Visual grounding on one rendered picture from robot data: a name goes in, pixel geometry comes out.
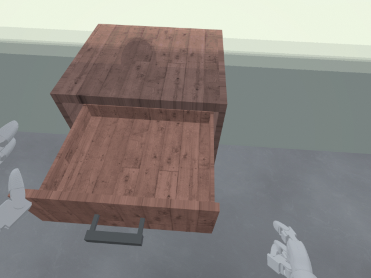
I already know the cabinet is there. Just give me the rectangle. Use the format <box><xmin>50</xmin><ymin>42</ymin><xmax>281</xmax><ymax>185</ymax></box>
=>
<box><xmin>50</xmin><ymin>24</ymin><xmax>227</xmax><ymax>163</ymax></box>

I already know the right robot hand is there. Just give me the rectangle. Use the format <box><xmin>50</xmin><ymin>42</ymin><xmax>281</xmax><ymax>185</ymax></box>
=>
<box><xmin>267</xmin><ymin>221</ymin><xmax>312</xmax><ymax>278</ymax></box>

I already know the left robot hand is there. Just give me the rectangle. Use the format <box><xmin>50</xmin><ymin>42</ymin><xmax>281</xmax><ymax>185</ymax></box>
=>
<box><xmin>0</xmin><ymin>120</ymin><xmax>32</xmax><ymax>231</ymax></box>

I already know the drawer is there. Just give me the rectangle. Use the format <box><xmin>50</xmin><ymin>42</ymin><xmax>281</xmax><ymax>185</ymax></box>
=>
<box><xmin>8</xmin><ymin>104</ymin><xmax>220</xmax><ymax>233</ymax></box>

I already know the handle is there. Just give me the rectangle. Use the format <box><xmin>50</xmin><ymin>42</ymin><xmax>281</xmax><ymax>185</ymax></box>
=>
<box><xmin>84</xmin><ymin>214</ymin><xmax>145</xmax><ymax>246</ymax></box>

